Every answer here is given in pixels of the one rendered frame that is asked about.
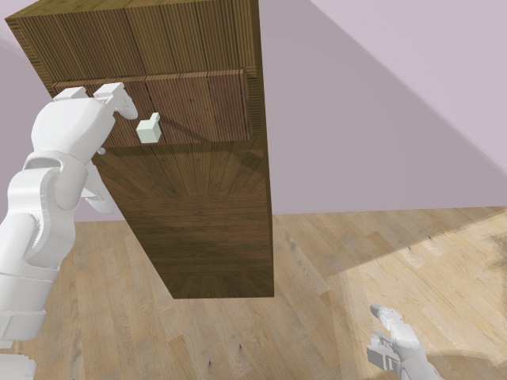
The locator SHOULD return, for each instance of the robot left forearm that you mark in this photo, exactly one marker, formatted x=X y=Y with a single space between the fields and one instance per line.
x=35 y=236

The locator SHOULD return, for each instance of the handle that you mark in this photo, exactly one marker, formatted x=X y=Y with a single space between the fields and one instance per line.
x=148 y=130

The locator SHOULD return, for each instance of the robot left hand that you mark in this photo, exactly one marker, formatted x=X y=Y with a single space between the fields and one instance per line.
x=78 y=125

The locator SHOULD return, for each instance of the left robot upper arm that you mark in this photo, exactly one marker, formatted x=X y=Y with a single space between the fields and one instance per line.
x=16 y=367

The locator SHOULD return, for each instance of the robot right forearm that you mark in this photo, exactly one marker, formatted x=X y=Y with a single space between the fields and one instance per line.
x=418 y=369

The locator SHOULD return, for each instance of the cabinet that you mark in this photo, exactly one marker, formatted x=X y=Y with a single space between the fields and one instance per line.
x=201 y=211

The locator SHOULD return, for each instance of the robot right hand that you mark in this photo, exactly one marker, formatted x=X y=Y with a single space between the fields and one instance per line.
x=387 y=352

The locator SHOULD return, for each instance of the drawer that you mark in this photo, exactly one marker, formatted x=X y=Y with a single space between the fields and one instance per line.
x=195 y=106

